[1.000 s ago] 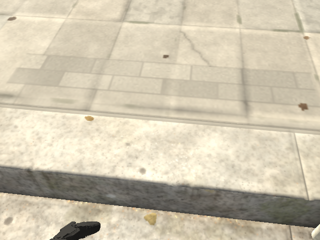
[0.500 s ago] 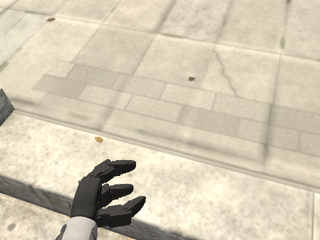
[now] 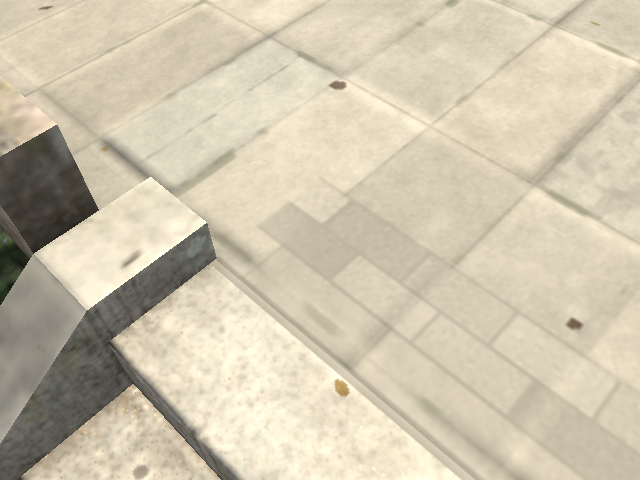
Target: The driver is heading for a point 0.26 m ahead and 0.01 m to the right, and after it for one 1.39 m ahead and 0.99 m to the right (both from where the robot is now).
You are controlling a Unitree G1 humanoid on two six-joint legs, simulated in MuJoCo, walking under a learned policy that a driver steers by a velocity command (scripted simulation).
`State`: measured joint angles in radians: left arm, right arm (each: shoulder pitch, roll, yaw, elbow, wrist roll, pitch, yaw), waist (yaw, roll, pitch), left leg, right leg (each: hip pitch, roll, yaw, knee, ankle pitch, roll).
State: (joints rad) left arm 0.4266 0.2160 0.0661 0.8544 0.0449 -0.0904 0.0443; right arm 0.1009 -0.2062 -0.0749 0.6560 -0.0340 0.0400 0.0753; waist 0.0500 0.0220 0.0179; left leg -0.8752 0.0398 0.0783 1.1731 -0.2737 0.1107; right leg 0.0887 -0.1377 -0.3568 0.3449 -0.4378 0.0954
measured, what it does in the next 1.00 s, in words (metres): climbs, turning right: left foot, then right foot 0.19 m higher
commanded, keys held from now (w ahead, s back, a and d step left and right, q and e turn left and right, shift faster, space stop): w+q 0.02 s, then e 0.98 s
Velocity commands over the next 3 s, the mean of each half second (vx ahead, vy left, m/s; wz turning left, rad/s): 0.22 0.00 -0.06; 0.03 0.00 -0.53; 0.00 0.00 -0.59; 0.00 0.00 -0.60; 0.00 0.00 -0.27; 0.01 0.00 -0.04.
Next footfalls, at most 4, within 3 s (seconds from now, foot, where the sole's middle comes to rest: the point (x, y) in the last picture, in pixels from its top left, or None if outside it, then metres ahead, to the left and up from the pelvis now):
0.08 left None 0.19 0.13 -0.76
0.52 right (398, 479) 0.40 -0.06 -0.58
1.22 left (358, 358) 0.62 0.01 -0.58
1.66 right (448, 446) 0.46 -0.15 -0.58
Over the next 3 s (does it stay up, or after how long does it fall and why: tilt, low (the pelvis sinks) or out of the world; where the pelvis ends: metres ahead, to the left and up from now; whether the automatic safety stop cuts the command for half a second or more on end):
stays up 0.54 -0.03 0.20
